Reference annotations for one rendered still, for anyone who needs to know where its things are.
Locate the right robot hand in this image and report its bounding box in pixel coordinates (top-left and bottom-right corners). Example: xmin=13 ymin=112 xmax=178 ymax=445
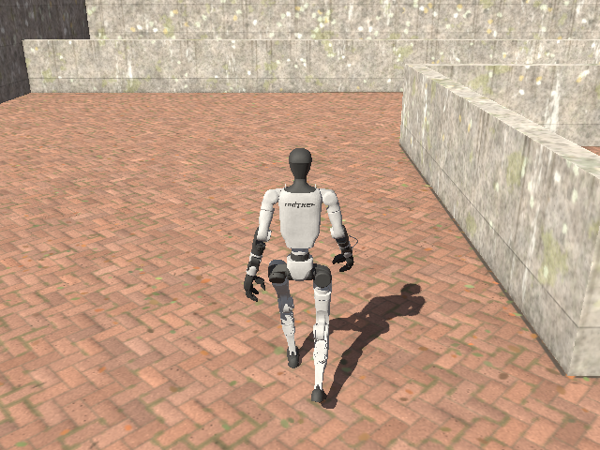
xmin=332 ymin=254 xmax=354 ymax=272

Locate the robot right forearm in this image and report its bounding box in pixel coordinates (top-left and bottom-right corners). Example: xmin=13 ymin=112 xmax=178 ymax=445
xmin=336 ymin=225 xmax=353 ymax=258

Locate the left robot hand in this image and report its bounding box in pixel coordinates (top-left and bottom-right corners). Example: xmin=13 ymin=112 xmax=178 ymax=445
xmin=244 ymin=274 xmax=265 ymax=302

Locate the left robot upper arm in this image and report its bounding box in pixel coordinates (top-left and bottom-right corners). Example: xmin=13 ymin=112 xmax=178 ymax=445
xmin=256 ymin=188 xmax=281 ymax=242

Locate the humanoid robot head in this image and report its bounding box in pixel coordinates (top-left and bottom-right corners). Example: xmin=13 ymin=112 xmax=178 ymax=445
xmin=284 ymin=148 xmax=316 ymax=193

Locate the robot left thigh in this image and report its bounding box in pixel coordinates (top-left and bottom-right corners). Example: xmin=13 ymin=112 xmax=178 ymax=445
xmin=268 ymin=260 xmax=294 ymax=313

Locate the right robot upper arm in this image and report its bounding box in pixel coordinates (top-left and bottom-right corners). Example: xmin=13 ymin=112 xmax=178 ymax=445
xmin=320 ymin=188 xmax=345 ymax=239

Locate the robot left forearm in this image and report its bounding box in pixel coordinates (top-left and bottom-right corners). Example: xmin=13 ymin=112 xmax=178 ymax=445
xmin=246 ymin=227 xmax=266 ymax=277

